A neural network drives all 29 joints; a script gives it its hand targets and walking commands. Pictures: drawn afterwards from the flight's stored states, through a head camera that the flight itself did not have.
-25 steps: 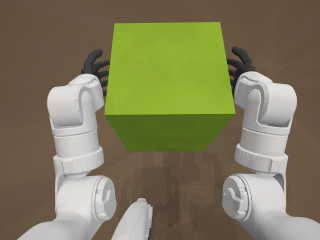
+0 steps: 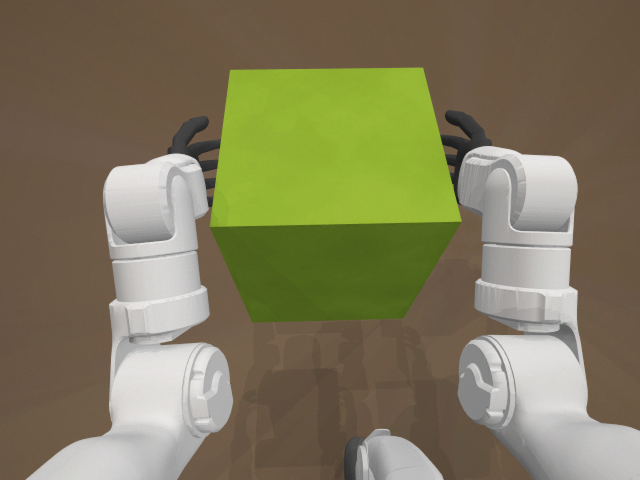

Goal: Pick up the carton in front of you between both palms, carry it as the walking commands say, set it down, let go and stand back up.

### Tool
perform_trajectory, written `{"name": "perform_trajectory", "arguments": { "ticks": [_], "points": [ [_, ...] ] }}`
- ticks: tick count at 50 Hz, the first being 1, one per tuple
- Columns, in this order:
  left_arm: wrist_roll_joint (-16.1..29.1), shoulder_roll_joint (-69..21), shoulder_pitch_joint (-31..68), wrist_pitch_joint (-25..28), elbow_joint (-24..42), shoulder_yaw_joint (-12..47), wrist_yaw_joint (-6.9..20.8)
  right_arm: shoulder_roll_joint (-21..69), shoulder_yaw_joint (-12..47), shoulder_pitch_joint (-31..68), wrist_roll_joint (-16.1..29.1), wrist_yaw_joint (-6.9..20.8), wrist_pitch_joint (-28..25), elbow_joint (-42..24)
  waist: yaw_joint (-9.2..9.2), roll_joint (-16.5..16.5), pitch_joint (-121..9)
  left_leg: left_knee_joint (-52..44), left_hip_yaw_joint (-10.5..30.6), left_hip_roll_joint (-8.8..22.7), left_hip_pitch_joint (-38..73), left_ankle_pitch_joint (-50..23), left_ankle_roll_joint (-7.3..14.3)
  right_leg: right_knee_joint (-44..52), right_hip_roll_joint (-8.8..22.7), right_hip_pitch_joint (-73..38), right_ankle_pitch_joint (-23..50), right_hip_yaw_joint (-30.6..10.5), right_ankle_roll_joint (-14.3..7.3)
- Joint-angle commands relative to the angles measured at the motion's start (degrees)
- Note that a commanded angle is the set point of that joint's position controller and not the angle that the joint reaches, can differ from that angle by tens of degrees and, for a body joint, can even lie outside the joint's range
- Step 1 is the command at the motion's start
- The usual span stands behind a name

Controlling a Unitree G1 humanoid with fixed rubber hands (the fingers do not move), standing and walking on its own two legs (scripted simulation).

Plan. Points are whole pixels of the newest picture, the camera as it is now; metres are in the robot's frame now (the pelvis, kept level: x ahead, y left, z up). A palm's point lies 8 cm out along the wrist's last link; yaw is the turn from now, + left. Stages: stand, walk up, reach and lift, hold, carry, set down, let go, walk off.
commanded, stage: carry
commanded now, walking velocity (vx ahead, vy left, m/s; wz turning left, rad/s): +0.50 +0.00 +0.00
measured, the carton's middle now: (327, 209) +0.41 -0.02 +0.10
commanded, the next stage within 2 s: none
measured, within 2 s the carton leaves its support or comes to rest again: neither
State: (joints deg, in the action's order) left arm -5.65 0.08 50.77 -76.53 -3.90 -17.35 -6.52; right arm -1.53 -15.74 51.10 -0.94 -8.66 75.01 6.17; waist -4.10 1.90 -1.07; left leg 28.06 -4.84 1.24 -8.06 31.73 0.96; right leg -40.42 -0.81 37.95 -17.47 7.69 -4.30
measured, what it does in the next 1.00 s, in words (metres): climbs: left foot, then right foot 0.04 m higher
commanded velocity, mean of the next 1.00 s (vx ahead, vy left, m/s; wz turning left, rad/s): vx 0.50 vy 0.00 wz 0.00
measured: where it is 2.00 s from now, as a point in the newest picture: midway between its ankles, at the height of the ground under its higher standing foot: (291, 175)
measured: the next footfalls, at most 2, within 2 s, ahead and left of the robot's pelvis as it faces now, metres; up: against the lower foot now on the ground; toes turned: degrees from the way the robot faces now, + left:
left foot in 0.40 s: +0.39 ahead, +0.11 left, +0.07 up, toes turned +5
right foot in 0.78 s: +0.64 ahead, -0.09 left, +0.11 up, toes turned -5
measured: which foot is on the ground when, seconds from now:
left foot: down 0.00-0.00, up 0.02-0.38, down 0.40-0.80, up 0.82-1.00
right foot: down 0.00-0.42, up 0.44-0.76, down 0.78-1.00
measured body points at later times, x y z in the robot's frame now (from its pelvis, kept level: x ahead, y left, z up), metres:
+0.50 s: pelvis +0.29 +0.03 +0.05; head +0.31 +0.03 +0.50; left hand +0.69 +0.17 +0.21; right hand +0.68 -0.13 +0.20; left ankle +0.35 +0.11 -0.67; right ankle +0.18 -0.08 -0.58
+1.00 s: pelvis +0.57 -0.01 +0.10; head +0.62 -0.01 +0.55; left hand +0.94 +0.18 +0.24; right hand +0.99 -0.12 +0.25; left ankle +0.56 +0.11 -0.53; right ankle +0.59 -0.09 -0.63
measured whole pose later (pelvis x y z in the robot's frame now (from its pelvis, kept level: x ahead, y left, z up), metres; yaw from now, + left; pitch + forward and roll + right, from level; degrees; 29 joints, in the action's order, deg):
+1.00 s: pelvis +0.57 -0.01 +0.10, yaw +1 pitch +5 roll +0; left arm -1.7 0.7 48.5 -76.4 -6.6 -14.3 -9.2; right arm -1.2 -17.9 51.7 -4.6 -7.3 77.6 8.1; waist 6.3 0.1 0.8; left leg 73.9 -0.6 0.9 -40.0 24.9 2.5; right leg -32.8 -0.6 23.0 -23.1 6.6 -5.1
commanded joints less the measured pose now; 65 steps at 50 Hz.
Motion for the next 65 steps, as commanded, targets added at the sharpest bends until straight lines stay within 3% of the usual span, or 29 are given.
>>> {"name": "perform_trajectory", "arguments": {
  "ticks": [1,2,3,5,6,16,19,20,21,22,25,27,31,36,39,40,41,42,44,45,50,55,58,59,60,61,62,64,65],
  "points": [
    [20.06,-53.75,35.02,1.03,-3.31,32.78,9.32,60.78,34.00,42.42,24.61,15.54,0.90,-1.73,10.09,-0.85,-37.56,26.49,-0.01,5.48,-10.93,-44.02,1.83,9.89,6.02,-49.00,-7.23,-12.58,-5.69],
    [20.49,-54.27,36.73,1.65,-3.57,33.03,9.84,62.17,33.18,42.81,23.81,15.80,1.12,-1.05,10.19,-18.18,-40.59,41.51,1.59,-4.34,-28.48,-9.45,-0.24,16.93,19.76,-58.60,-1.13,-43.37,-14.82],
    [22.73,-56.67,37.74,1.52,-2.32,33.93,10.48,61.74,32.91,44.68,23.16,15.67,1.02,-0.81,10.16,-16.70,-36.59,52.88,7.13,-4.70,-36.45,-2.13,0.50,18.08,19.75,-58.41,7.40,-46.58,-16.25],
    [27.91,-61.75,44.66,1.74,3.27,36.80,11.55,62.13,31.45,43.35,20.98,14.52,0.50,-1.20,10.40,-4.27,-32.00,56.40,7.89,-1.27,-41.22,-5.38,1.97,12.15,17.31,-52.92,22.45,-34.25,-13.23],
    [30.33,-63.84,47.86,1.95,6.08,38.08,11.95,61.56,30.38,42.00,19.74,13.73,0.31,-1.72,9.69,-3.01,-31.07,53.61,8.05,-0.18,-41.41,-7.02,2.19,12.42,16.03,-50.41,22.31,-30.81,-11.13],
    [33.59,-61.63,47.97,1.29,6.14,38.30,13.10,52.91,29.03,35.84,11.74,9.73,0.41,-2.01,8.98,-10.61,-27.07,15.37,-1.63,-1.64,-24.94,-11.81,1.29,17.10,13.06,-38.01,16.94,-13.32,-7.78],
    [31.68,-61.32,45.90,0.90,0.66,37.32,13.55,54.43,29.60,35.15,12.95,10.96,0.83,2.25,3.59,-7.28,-29.35,3.72,-8.64,-6.44,-1.14,-16.45,3.35,4.61,10.60,-29.54,27.95,-5.62,-3.78],
    [30.96,-60.91,45.35,0.78,-1.39,36.64,13.75,54.74,29.37,33.83,13.94,11.48,0.78,4.37,0.66,-2.85,-34.07,3.47,-0.63,-1.02,14.34,-14.38,5.17,-6.17,8.51,-20.96,23.20,-2.94,-0.63],
    [30.30,-61.45,44.92,0.60,-2.65,35.29,14.02,54.06,28.85,33.39,13.75,11.84,0.35,5.68,-0.83,12.19,-40.01,-1.07,30.65,16.23,26.77,-6.02,13.73,-22.63,2.74,-5.52,6.64,-2.34,3.62],
    [29.26,-60.65,44.99,0.71,-3.71,34.67,14.24,56.46,29.46,33.56,14.67,12.42,0.09,6.04,-2.25,15.83,-34.80,-8.93,44.51,18.28,27.83,-14.85,16.79,-31.94,-3.74,7.57,-14.46,-4.98,4.26],
    [26.14,-61.15,43.22,1.31,-3.90,32.42,12.95,63.57,33.73,44.31,22.62,14.15,-0.24,-2.22,-0.65,-0.22,-28.62,-1.92,29.88,16.15,21.47,-34.84,13.77,-40.50,2.34,14.18,-10.08,-9.16,2.22],
    [24.13,-60.49,42.04,1.64,-2.23,30.69,11.46,66.75,35.83,49.88,27.13,14.67,-0.73,-7.19,0.65,1.51,-28.89,-3.49,24.19,13.77,18.64,-29.34,10.71,-35.88,2.87,11.86,-7.37,-8.74,2.10],
    [21.29,-57.48,40.99,1.76,0.60,30.30,8.92,66.50,36.12,51.94,29.74,14.94,-0.50,-10.66,-0.11,3.78,-28.04,-6.40,19.70,13.49,17.41,-26.61,12.39,-28.95,3.25,13.17,-6.44,-5.73,2.33],
    [19.44,-53.65,38.68,0.62,-1.08,30.79,8.06,63.27,34.92,47.56,28.02,14.92,0.72,-6.30,-0.17,6.58,-24.69,-7.18,8.83,11.26,9.74,-34.29,9.50,-4.91,0.67,-1.95,-2.38,0.43,1.77],
    [19.74,-54.35,36.83,0.43,-5.70,30.75,9.07,62.30,33.67,44.16,25.90,15.07,1.06,-1.10,6.15,4.02,-30.85,11.01,-0.40,8.24,0.75,-55.08,4.35,6.74,-5.28,-31.64,2.25,6.91,-0.94],
    [20.42,-55.02,35.21,0.54,-7.03,30.45,9.60,61.83,33.08,44.42,25.07,15.25,1.08,-0.23,9.94,-0.34,-36.37,23.19,-0.10,7.14,-9.75,-40.57,1.88,7.99,4.11,-47.70,-4.73,-6.45,-3.28],
    [20.18,-54.45,36.45,1.29,-7.47,30.36,9.98,63.42,32.22,44.47,24.30,15.57,1.34,1.09,10.02,-18.59,-41.46,38.82,0.60,-2.15,-27.34,-14.12,-0.99,16.11,19.52,-58.17,-7.87,-40.50,-12.80],
    [22.18,-56.78,37.96,1.30,-6.11,31.23,10.56,62.33,31.91,46.41,23.61,15.57,1.16,0.84,10.33,-17.79,-36.59,49.32,5.84,-4.44,-36.81,-1.14,-0.55,19.95,20.04,-57.99,0.15,-48.02,-14.89],
    [27.12,-61.38,45.27,1.46,0.55,34.38,11.52,63.04,30.53,45.19,21.79,14.64,0.70,0.71,10.21,-4.58,-31.25,56.01,7.17,-0.56,-42.04,-4.71,1.27,12.86,18.06,-52.30,19.01,-35.37,-12.73],
    [29.51,-63.36,48.52,1.68,3.63,35.72,11.89,62.66,29.58,43.82,20.71,13.92,0.58,0.24,9.60,-2.90,-30.55,53.81,7.49,0.62,-42.13,-6.26,1.63,12.45,16.64,-49.71,20.37,-31.21,-10.75],
    [35.18,-64.77,54.46,1.70,10.26,37.77,12.86,57.94,28.12,40.41,15.52,10.44,0.22,-3.46,8.47,-7.37,-30.93,42.43,3.97,0.88,-40.80,-6.55,1.54,15.94,15.42,-46.73,12.57,-23.53,-9.78],
    [33.01,-61.89,48.31,0.80,4.57,36.85,13.24,54.65,28.76,37.28,13.16,9.93,1.04,-0.44,8.78,-10.41,-26.65,18.26,-0.68,-0.02,-28.81,-12.49,0.87,17.82,13.42,-39.49,15.13,-13.58,-7.83],
    [31.11,-61.57,46.30,0.63,-0.91,36.00,13.70,56.12,29.19,36.61,13.81,11.29,1.25,3.68,4.44,-9.17,-26.80,5.94,-9.26,-5.86,-9.86,-15.57,2.37,9.15,11.89,-32.76,26.07,-6.80,-4.74],
    [30.57,-61.94,45.61,0.61,-2.86,35.52,13.86,56.44,28.83,35.09,14.59,11.82,1.14,6.15,1.89,-5.41,-31.19,4.30,-7.99,-5.63,4.62,-16.05,3.88,-0.78,9.48,-27.62,31.15,-2.63,-2.00],
    [30.02,-61.42,45.02,0.65,-4.44,34.57,14.05,56.71,28.36,33.73,15.40,12.35,0.88,7.56,-1.12,1.10,-36.28,0.94,10.16,5.57,18.87,-5.09,7.20,-13.80,7.04,-16.19,16.75,-1.25,1.44],
    [29.00,-62.17,44.74,0.68,-5.36,33.39,14.34,56.80,28.06,34.50,15.13,12.74,0.11,8.37,-1.29,17.29,-36.87,-5.80,39.56,17.83,26.66,-7.83,15.26,-26.51,-2.06,0.82,-8.62,-3.06,3.81],
    [28.18,-61.75,45.87,1.02,-5.90,33.11,14.26,59.07,28.70,36.00,16.71,13.33,-0.01,6.90,-1.34,13.92,-32.68,-7.54,44.08,18.96,27.00,-15.69,16.78,-36.46,-2.06,9.81,-14.06,-7.60,3.36],
    [26.63,-61.63,45.02,1.46,-4.96,31.69,13.33,63.47,31.63,43.44,21.88,14.36,-0.41,0.94,-1.33,1.19,-29.46,-1.91,32.86,16.81,22.57,-33.26,15.23,-42.11,1.35,13.71,-11.16,-9.05,2.28],
    [25.99,-61.77,44.17,1.60,-4.23,31.08,12.66,65.60,33.27,46.95,24.63,14.64,-0.70,-2.26,-0.46,-0.03,-28.85,-2.05,28.74,15.58,20.31,-33.46,13.20,-39.64,2.37,13.25,-9.09,-9.51,2.03]
  ]
}}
